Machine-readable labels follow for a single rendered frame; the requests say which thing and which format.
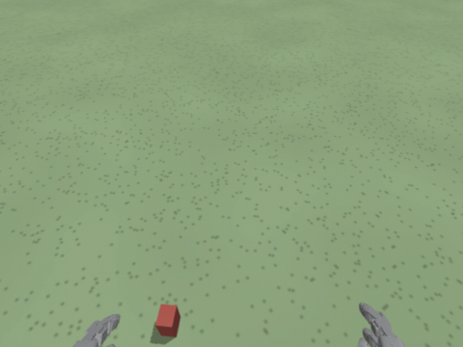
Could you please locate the right robot hand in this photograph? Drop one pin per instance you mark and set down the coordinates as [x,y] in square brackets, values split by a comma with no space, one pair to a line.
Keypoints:
[381,334]

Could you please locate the left robot hand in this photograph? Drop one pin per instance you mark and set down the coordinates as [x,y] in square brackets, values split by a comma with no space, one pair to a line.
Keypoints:
[96,334]

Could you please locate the carton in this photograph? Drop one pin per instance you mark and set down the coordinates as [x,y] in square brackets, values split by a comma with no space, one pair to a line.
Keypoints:
[168,319]

